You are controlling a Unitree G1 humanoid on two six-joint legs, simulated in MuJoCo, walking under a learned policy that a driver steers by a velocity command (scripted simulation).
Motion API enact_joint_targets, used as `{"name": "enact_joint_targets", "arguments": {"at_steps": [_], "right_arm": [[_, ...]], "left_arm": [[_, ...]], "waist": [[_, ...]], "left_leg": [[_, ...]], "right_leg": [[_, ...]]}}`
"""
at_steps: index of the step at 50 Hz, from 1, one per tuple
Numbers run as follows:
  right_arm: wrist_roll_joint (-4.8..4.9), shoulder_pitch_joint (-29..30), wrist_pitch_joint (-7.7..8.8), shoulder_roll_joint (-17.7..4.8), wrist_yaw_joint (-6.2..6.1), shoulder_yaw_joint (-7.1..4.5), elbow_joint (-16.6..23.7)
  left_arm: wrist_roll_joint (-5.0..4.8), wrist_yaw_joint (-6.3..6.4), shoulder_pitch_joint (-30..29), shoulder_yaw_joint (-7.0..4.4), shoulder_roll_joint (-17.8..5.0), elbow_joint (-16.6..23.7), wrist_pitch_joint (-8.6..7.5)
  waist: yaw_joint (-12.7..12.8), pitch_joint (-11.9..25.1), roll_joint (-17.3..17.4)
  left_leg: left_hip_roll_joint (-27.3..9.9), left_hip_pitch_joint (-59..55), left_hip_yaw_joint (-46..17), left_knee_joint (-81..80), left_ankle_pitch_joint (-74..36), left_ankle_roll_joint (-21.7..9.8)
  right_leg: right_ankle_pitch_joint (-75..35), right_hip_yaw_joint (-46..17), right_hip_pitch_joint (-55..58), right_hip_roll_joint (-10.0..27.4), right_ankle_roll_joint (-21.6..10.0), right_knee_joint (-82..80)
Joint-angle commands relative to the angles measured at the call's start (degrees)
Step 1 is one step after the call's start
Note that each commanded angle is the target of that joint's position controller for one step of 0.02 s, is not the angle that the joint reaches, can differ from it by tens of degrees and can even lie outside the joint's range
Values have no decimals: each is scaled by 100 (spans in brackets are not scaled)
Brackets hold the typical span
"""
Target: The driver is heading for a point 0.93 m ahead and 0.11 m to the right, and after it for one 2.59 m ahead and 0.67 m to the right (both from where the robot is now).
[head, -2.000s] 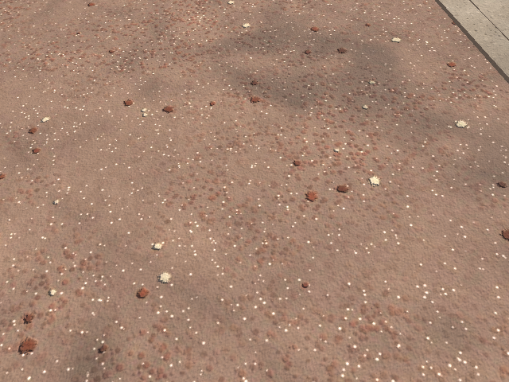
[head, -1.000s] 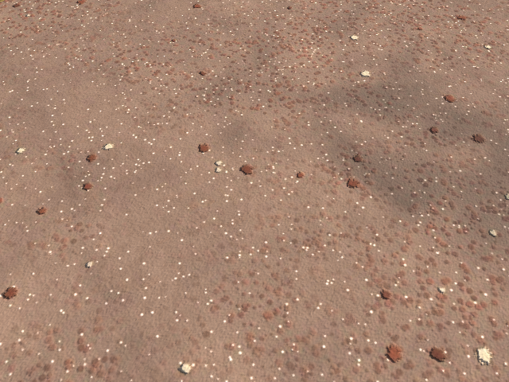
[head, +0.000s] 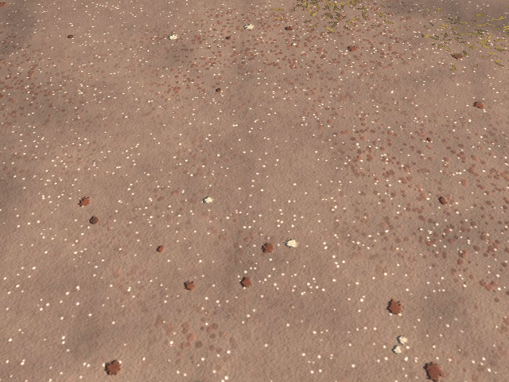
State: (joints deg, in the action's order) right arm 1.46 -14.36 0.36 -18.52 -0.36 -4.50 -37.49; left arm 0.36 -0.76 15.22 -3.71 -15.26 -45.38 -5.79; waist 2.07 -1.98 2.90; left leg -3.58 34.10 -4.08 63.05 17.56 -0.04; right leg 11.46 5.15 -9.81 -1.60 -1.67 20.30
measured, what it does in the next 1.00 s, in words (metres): walks ahead: left foot, then right foot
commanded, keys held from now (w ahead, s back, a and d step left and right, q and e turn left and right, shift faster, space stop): w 0.84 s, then w+e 0.16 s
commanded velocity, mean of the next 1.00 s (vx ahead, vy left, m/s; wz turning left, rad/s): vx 0.50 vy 0.00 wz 0.08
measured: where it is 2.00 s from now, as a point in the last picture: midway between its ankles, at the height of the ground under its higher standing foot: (269, 208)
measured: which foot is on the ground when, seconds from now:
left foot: up 0.00-0.24, down 0.26-0.82, up 0.84-1.00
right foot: down 0.00-0.28, up 0.30-0.78, down 0.80-1.00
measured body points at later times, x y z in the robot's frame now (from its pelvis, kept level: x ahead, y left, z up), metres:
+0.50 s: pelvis +0.27 +0.08 +0.00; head +0.29 +0.09 +0.45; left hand +0.38 +0.36 -0.11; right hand +0.37 -0.20 -0.10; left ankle +0.27 +0.16 -0.74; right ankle +0.33 -0.09 -0.66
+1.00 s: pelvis +0.56 +0.03 +0.00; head +0.59 +0.03 +0.45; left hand +0.62 +0.31 -0.12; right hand +0.70 -0.24 -0.11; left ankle +0.56 +0.19 -0.67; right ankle +0.60 -0.05 -0.74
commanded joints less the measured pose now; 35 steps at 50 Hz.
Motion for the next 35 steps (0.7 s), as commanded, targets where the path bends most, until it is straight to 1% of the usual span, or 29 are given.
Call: {"name": "enact_joint_targets", "arguments": {"at_steps": [1,3,5,7,9,10,11,12,13,14,15,16,17,18,19,20,21,22,23,25,27,29,30,33,35], "right_arm": [[-45,176,94,-75,34,24,480],[-54,455,159,-24,98,74,505],[-60,877,238,29,175,125,581],[-38,1234,276,25,234,145,691],[-28,1417,286,-77,266,119,789],[-39,1405,287,-150,275,92,807],[-62,1208,286,-264,273,36,774],[-91,629,280,-420,255,-65,609],[-101,-233,253,-697,204,-218,321],[-128,-1243,196,-1176,97,-353,146],[-143,-1118,209,-1527,109,-335,162],[-101,-1054,253,-974,144,-213,187],[-101,-722,301,-785,155,-134,161],[-103,-400,330,-639,166,-86,151],[-142,-130,351,-499,184,-49,158],[-189,22,380,-374,189,-13,171],[-187,75,418,-362,187,-19,146],[-161,75,464,-380,181,-29,92],[-144,61,500,-425,172,-42,28],[-149,-54,527,-516,126,-70,-106],[-140,-173,506,-554,83,-73,-217],[-123,-324,484,-638,49,-87,-331],[-105,-442,475,-688,37,-100,-406],[-65,-773,422,-756,27,-121,-646],[-43,-871,361,-785,5,-141,-772]], "left_arm": [[-21,1,-154,-196,-865,227,-106],[-62,-9,-167,-199,-936,157,-75],[-122,1,-33,-207,-1030,58,-27],[-180,5,249,-225,-1142,-91,26],[-229,9,408,-246,-1239,-224,96],[-253,18,425,-257,-1291,-270,135],[-268,33,392,-265,-1352,-297,169],[-286,50,312,-252,-1366,-319,203],[-245,76,369,-182,-1219,-326,210],[-30,85,386,-20,-856,-148,181],[-27,27,985,161,-291,-29,62],[-195,-13,521,4,-947,-89,-23],[-312,-35,57,-40,-1069,101,-73],[-248,-2,-123,-22,-983,98,-87],[-145,15,-154,-40,-948,83,-69],[-128,2,-14,-41,-892,34,-9],[-131,-2,95,-24,-781,-9,52],[-117,1,131,-4,-677,-32,111],[-95,12,42,7,-629,-4,160],[-44,33,-356,25,-585,127,198],[-38,2,-722,56,-518,216,172],[-62,-51,-1124,101,-434,307,122],[-76,-78,-1329,121,-411,359,102],[-111,-161,-1781,136,-451,526,65],[-110,-223,-1927,124,-515,627,40]], "waist": [[-65,55,-672],[-2,1,-637],[139,-97,-607],[252,-175,-622],[216,-226,-697],[137,-192,-749],[-47,-33,-818],[-439,338,-807],[-838,865,-727],[-1179,1674,88],[-606,2348,1349],[-895,2113,634],[-814,1241,540],[-630,833,158],[-444,566,120],[-258,512,181],[-162,518,201],[-103,476,145],[-75,362,104],[-143,141,6],[-257,17,-13],[-406,-93,-3],[-489,-138,-11],[-642,-257,-23],[-621,-274,7]], "left_leg": [[-247,645,-234,-699,-545,50],[-206,465,-68,-1481,-1132,25],[-130,186,200,-2189,-1572,-12],[-65,46,357,-2603,-1631,-68],[0,-2,399,-2901,-1335,-199],[69,-141,456,-3032,-1126,-289],[208,-555,567,-3171,-977,-399],[387,-1483,729,-3431,-1152,-547],[480,-2836,748,-3452,-1321,-696],[-681,-4613,-685,-3228,-1587,-1059],[-1880,-5714,-3522,-4092,-387,-1970],[-1782,-5452,-3593,-4441,184,-1863],[-1562,-4773,-2685,-4525,-171,-1653],[-1292,-4037,-2045,-4617,-766,-1507],[-1095,-3438,-1611,-4773,-1273,-1435],[-962,-3053,-1351,-4961,-1569,-1403],[-936,-2836,-1210,-5134,-1707,-1443],[-925,-2681,-1050,-5263,-1882,-1493],[-906,-2562,-877,-5379,-1997,-1515],[-860,-2528,-623,-5532,-2072,-1505],[-723,-2561,-327,-5588,-2032,-1371],[-627,-2553,-95,-5620,-1913,-1245],[-636,-2589,-46,-5634,-1809,-1217],[-840,-3071,-79,-5486,-1774,-1188],[-1026,-3531,-141,-5240,-2056,-1120]], "right_leg": [[-1096,-1218,476,1641,-1048,-1186],[-1384,-807,492,1507,-982,-1224],[-1463,-513,477,1426,-898,-1236],[-1483,-476,671,1533,-866,-1215],[-1800,-495,1028,1718,-805,-1076],[-2200,-467,1188,1778,-758,-912],[-3028,-374,1276,1767,-686,-570],[-3870,-146,1166,1630,-552,150],[-3965,85,652,1373,-368,1207],[-1902,226,-719,1054,-119,3131],[2209,-352,-2571,49,144,4847],[2210,-1010,-3150,312,100,5399],[1703,-887,-3514,558,31,5355],[1189,-814,-3337,791,28,5057],[845,-810,-3088,926,71,4724],[597,-869,-2739,1029,102,4584],[460,-860,-2545,1041,152,4462],[377,-830,-2490,1049,210,4327],[212,-817,-2563,1053,270,4130],[-326,-823,-2850,1055,373,3528],[-1030,-784,-2874,986,389,2755],[-1618,-675,-2688,845,360,1996],[-1799,-609,-2595,772,346,1723],[-1806,-608,-2652,654,235,1231],[-1448,-644,-2766,608,84,998]]}}
Keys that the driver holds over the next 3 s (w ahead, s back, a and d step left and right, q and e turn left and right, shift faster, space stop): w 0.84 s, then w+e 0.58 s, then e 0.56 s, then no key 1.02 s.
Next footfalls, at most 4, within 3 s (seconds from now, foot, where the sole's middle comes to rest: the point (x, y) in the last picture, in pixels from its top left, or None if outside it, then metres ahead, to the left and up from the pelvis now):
0.26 left None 0.31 0.16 -0.78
0.80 right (297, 324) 0.64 -0.05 -0.78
1.28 left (218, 243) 0.89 0.19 -0.78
1.74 right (311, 209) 1.03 -0.10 -0.78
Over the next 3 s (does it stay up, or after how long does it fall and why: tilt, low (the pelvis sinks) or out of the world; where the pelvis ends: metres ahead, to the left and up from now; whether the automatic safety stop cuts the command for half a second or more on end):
stays up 0.99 0.02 -0.01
